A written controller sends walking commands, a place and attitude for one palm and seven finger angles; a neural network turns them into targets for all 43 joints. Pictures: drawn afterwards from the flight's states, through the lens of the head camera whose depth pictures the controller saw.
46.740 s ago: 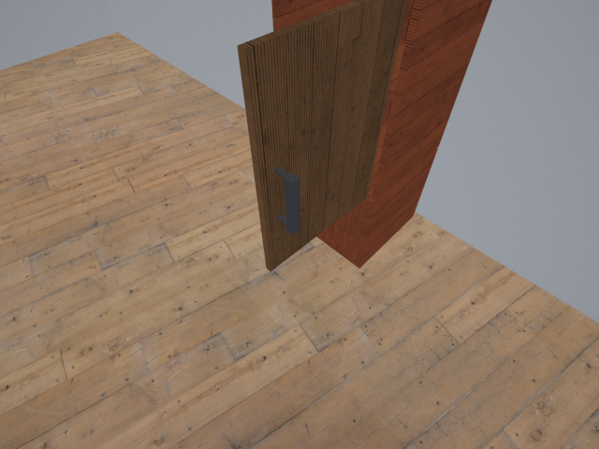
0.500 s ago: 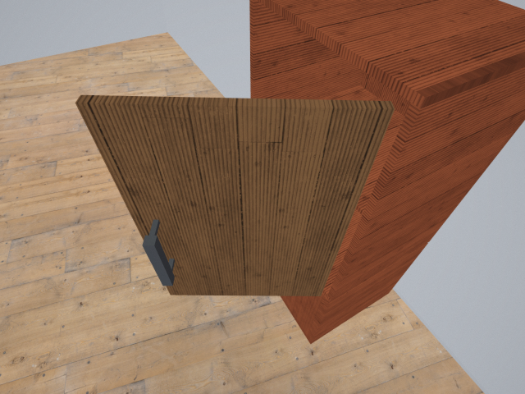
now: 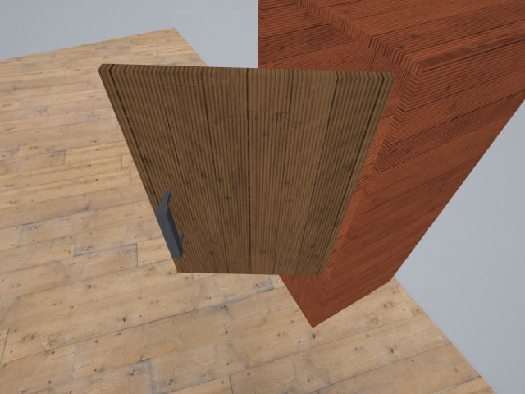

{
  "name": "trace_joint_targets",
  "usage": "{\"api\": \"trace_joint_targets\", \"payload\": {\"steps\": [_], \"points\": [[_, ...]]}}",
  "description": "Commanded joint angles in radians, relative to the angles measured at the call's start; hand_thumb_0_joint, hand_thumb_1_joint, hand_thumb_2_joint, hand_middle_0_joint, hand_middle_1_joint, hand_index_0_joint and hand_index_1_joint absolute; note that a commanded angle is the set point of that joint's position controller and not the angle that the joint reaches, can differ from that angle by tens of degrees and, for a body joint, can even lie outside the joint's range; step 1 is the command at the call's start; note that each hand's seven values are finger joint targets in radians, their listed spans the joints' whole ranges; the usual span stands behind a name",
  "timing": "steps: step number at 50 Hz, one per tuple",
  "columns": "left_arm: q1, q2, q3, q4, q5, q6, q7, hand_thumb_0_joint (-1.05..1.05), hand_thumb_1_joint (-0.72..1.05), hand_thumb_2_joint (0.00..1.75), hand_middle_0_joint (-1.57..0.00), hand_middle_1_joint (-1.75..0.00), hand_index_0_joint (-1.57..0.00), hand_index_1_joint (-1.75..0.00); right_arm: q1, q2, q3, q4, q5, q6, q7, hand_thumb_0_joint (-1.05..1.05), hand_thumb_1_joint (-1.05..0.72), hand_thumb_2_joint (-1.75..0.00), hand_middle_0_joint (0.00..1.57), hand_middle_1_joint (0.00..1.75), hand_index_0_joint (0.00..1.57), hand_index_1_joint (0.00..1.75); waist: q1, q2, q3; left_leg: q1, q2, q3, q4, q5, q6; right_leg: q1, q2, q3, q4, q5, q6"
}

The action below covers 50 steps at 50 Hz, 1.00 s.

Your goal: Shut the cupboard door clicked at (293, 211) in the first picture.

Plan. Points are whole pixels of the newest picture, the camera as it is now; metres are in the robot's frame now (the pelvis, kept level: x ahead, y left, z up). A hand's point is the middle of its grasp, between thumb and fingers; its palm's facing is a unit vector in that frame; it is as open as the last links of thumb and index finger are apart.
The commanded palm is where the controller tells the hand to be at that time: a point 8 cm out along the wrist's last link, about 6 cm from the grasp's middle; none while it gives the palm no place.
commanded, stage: come to a stop and stand still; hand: left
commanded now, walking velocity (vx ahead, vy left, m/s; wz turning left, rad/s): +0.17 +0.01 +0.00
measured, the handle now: (172, 226) +0.44 +0.21 -0.08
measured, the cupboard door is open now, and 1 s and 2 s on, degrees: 60 60 60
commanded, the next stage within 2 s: look again from close up in 0.72 s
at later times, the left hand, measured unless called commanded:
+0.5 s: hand out of the picture +0.00 +0.14 -0.17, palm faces +0.03 -0.99 -0.14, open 7.3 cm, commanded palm none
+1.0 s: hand out of the picture +0.03 +0.17 -0.17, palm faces -0.01 -0.97 -0.22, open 7.3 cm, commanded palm none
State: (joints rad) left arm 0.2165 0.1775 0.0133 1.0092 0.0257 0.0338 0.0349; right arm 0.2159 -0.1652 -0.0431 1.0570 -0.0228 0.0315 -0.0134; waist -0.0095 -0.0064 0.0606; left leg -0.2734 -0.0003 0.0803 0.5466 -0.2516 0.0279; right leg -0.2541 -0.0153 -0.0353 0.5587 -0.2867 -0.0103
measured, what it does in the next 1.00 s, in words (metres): stands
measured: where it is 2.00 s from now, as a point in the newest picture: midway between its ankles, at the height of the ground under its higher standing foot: outside the picture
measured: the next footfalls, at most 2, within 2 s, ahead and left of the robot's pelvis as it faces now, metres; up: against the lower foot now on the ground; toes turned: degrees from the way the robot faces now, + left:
none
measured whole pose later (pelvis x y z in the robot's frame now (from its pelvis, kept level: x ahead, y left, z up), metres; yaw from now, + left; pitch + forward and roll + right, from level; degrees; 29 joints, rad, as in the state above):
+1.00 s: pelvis +0.03 +0.00 +0.00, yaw +0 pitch +0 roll -1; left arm 0.31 0.14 -0.02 1.08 0.02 -0.04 0.06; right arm 0.25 -0.18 0.00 1.06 -0.01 -0.02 -0.03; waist -0.02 0.03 0.04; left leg -0.24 0.01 0.07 0.54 -0.29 0.03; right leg -0.11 0.02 -0.02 0.48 -0.35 -0.01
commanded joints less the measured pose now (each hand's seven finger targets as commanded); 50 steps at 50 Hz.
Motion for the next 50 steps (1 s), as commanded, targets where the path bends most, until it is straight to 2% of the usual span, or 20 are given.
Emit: {"api": "trace_joint_targets", "payload": {"steps": [1,4,6,9,11,13,15,17,18,23,28,40,41,42,43,44,46,47,48,50], "points": [[0.016,0.104,0.024,-0.049,0.001,-0.016,-0.008,0.00,0.90,0.90,-0.20,-0.30,-0.20,-0.30,0.117,-0.076,0.006,0.000,-0.015,-0.020,0.007,0.00,-0.90,-0.90,0.20,0.30,0.20,0.30,-0.002,0.014,0.083,-0.013,0.081,-0.169,-0.238,-0.353,0.013,-0.163,-0.056,0.103,-0.212,-0.392,-0.020],[0.088,0.051,0.023,-0.026,0.007,-0.016,-0.017,0.00,0.90,0.90,-0.20,-0.30,-0.20,-0.30,0.095,-0.120,0.000,-0.012,-0.013,-0.030,0.001,0.00,-0.90,-0.90,0.20,0.30,0.20,0.30,0.024,0.170,0.099,-0.181,0.187,-0.316,-0.420,-0.517,0.068,-0.005,0.017,-0.018,0.056,-0.164,-0.013],[0.134,0.019,0.022,-0.005,0.007,-0.017,-0.022,0.00,0.90,0.90,-0.20,-0.30,-0.20,-0.30,0.077,-0.130,-0.002,-0.019,-0.006,-0.042,-0.009,0.00,-0.90,-0.90,0.20,0.30,0.20,0.30,0.037,0.181,0.039,-0.146,0.228,-0.349,-0.441,-0.448,0.102,0.013,0.015,-0.027,0.181,-0.116,-0.017],[0.132,-0.011,0.012,-0.003,0.000,-0.033,-0.021,0.00,0.90,0.90,-0.20,-0.30,-0.20,-0.30,0.091,-0.111,0.004,-0.014,-0.004,-0.051,-0.017,0.00,-0.90,-0.90,0.20,0.30,0.20,0.30,0.036,0.076,0.014,-0.054,0.217,-0.302,-0.383,-0.306,0.108,0.005,-0.008,-0.005,0.038,-0.128,-0.018],[0.152,0.003,0.007,0.019,-0.003,-0.049,-0.012,0.00,0.90,0.90,-0.20,-0.30,-0.20,-0.30,0.118,-0.081,0.011,0.009,0.003,-0.054,-0.016,0.00,-0.90,-0.90,0.20,0.30,0.20,0.30,0.034,0.017,0.014,-0.028,0.151,-0.233,-0.287,-0.162,0.063,0.070,-0.035,0.045,-0.179,-0.010,-0.016],[0.167,0.039,0.005,0.040,-0.011,-0.065,-0.002,0.00,0.90,0.90,-0.20,-0.30,-0.20,-0.30,0.136,-0.025,0.028,0.022,0.013,-0.066,-0.018,0.00,-0.90,-0.90,0.20,0.30,0.20,0.30,0.020,-0.044,-0.001,0.013,0.079,-0.123,-0.179,0.129,0.018,0.104,-0.116,0.138,-0.233,0.171,-0.041],[0.183,0.051,0.000,0.059,-0.015,-0.072,0.001,0.00,0.90,0.90,-0.20,-0.30,-0.20,-0.30,0.164,-0.031,0.030,0.037,0.013,-0.083,-0.018,0.00,-0.90,-0.90,0.20,0.30,0.20,0.30,0.009,0.006,-0.119,0.140,0.079,-0.111,-0.160,0.283,0.014,0.124,-0.119,0.109,-0.160,0.343,-0.042],[0.176,0.039,-0.004,0.075,-0.016,-0.073,0.005,0.00,0.90,0.90,-0.20,-0.30,-0.20,-0.30,0.156,-0.052,0.027,0.053,0.015,-0.077,-0.024,0.00,-0.90,-0.90,0.20,0.30,0.20,0.30,0.007,-0.082,-0.129,0.179,0.096,-0.106,-0.127,0.338,0.016,0.125,-0.099,0.087,-0.161,0.369,-0.029],[0.174,0.032,-0.007,0.076,-0.014,-0.071,0.007,0.00,0.90,0.90,-0.20,-0.30,-0.20,-0.30,0.148,-0.044,0.026,0.056,0.016,-0.075,-0.026,0.00,-0.90,-0.90,0.20,0.30,0.20,0.30,0.007,-0.088,-0.082,0.169,0.096,-0.102,-0.134,0.341,0.016,0.104,-0.096,0.085,-0.168,0.380,-0.027],[0.197,0.021,-0.010,0.096,-0.012,-0.064,0.013,0.00,0.90,0.90,-0.20,-0.30,-0.20,-0.30,0.127,-0.027,0.036,0.084,0.017,-0.069,-0.029,0.00,-0.90,-0.90,0.20,0.30,0.20,0.30,0.015,-0.024,0.006,0.155,0.095,-0.102,-0.162,0.312,0.014,0.079,-0.094,0.089,-0.203,0.312,-0.021],[0.207,0.020,-0.014,0.104,-0.013,-0.062,0.013,0.00,0.90,0.90,-0.20,-0.30,-0.20,-0.30,0.109,-0.028,0.040,0.093,0.016,-0.065,-0.030,0.00,-0.90,-0.90,0.20,0.30,0.20,0.30,0.018,-0.010,0.028,0.162,0.095,-0.107,-0.179,0.281,0.011,0.077,-0.091,0.093,-0.229,0.273,-0.018],[0.189,0.037,-0.013,0.096,-0.015,-0.065,0.012,0.00,0.90,0.90,-0.20,-0.30,-0.20,-0.30,0.083,-0.052,0.040,0.084,0.013,-0.065,-0.031,0.00,-0.90,-0.90,0.20,0.30,0.20,0.30,0.018,-0.012,-0.003,0.186,0.100,-0.108,-0.189,0.303,0.005,0.109,-0.094,0.100,-0.240,0.321,-0.017],[0.240,0.075,-0.009,0.113,0.008,-0.098,0.050,0.00,0.90,0.90,-0.20,-0.30,-0.20,-0.30,0.008,-0.101,0.035,0.002,0.023,-0.077,-0.017,0.00,-0.90,-0.90,0.20,0.30,0.20,0.30,0.033,0.020,0.001,0.114,0.097,-0.072,0.060,0.429,-0.019,0.057,-0.138,0.149,-0.217,0.728,0.022],[0.193,0.108,0.001,0.063,-0.005,-0.097,0.045,0.00,0.90,0.90,-0.20,-0.30,-0.20,-0.30,0.073,-0.058,0.036,-0.021,0.014,-0.065,-0.011,0.00,-0.90,-0.90,0.20,0.30,0.20,0.30,-0.023,0.011,-0.038,0.066,0.080,-0.091,0.016,0.112,-0.005,0.105,-0.166,0.148,-0.178,0.639,-0.024],[0.176,0.114,0.001,0.047,-0.006,-0.103,0.035,0.00,0.90,0.90,-0.20,-0.30,-0.20,-0.30,0.053,-0.046,0.037,-0.023,0.004,-0.065,-0.009,0.00,-0.90,-0.90,0.20,0.30,0.20,0.30,-0.009,0.084,-0.061,0.080,0.051,-0.069,-0.023,0.105,-0.006,0.140,-0.177,0.159,-0.144,0.803,-0.047],[0.162,0.107,-0.004,0.045,-0.010,-0.102,0.031,0.00,0.90,0.90,-0.20,-0.30,-0.20,-0.30,0.101,-0.054,0.035,-0.023,0.009,-0.067,-0.013,0.00,-0.90,-0.90,0.20,0.30,0.20,0.30,-0.027,0.032,-0.112,0.088,0.063,-0.073,-0.031,0.128,-0.003,0.162,-0.147,0.126,-0.110,0.709,-0.054],[0.174,0.072,-0.008,0.037,-0.015,-0.099,0.029,0.00,0.90,0.90,-0.20,-0.30,-0.20,-0.30,0.110,-0.079,0.034,-0.032,0.012,-0.071,-0.016,0.00,-0.90,-0.90,0.20,0.30,0.20,0.30,-0.018,-0.043,-0.144,0.108,0.087,-0.098,-0.020,0.271,0.008,0.165,-0.108,0.108,-0.094,0.618,-0.051],[0.173,0.069,-0.010,0.033,-0.016,-0.094,0.029,0.00,0.90,0.90,-0.20,-0.30,-0.20,-0.30,0.114,-0.088,0.034,-0.036,0.013,-0.073,-0.018,0.00,-0.90,-0.90,0.20,0.30,0.20,0.30,-0.014,-0.043,-0.148,0.118,0.092,-0.104,-0.021,0.325,0.012,0.164,-0.100,0.100,-0.087,0.579,-0.049],[0.175,0.067,-0.012,0.031,-0.015,-0.090,0.028,0.00,0.90,0.90,-0.20,-0.30,-0.20,-0.30,0.109,-0.086,0.036,-0.035,0.012,-0.076,-0.020,0.00,-0.90,-0.90,0.20,0.30,0.20,0.30,-0.005,0.001,-0.128,0.119,0.091,-0.100,-0.022,0.362,0.012,0.148,-0.097,0.101,-0.086,0.555,-0.051],[0.154,0.070,-0.013,0.022,-0.016,-0.074,0.025,0.00,0.90,0.90,-0.20,-0.30,-0.20,-0.30,0.099,-0.093,0.037,-0.041,0.011,-0.067,-0.020,0.00,-0.90,-0.90,0.20,0.30,0.20,0.30,-0.006,-0.011,-0.059,0.099,0.096,-0.114,-0.051,0.319,0.016,0.102,-0.078,0.093,-0.100,0.377,-0.047]]}}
